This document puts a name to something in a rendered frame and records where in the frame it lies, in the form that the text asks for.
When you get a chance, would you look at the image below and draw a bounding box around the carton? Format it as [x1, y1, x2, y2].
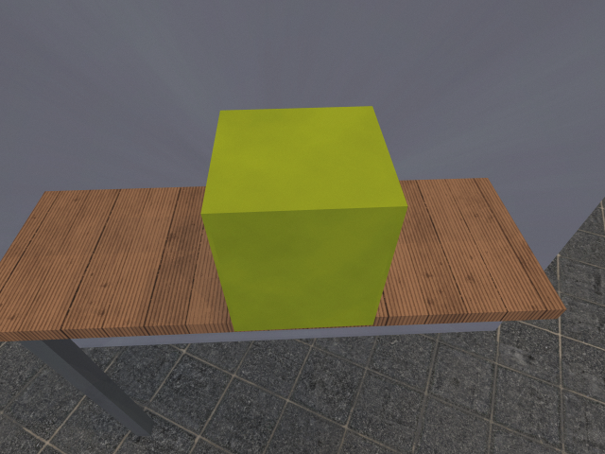
[201, 106, 407, 331]

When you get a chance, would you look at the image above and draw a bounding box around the table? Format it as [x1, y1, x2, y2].
[0, 178, 566, 436]

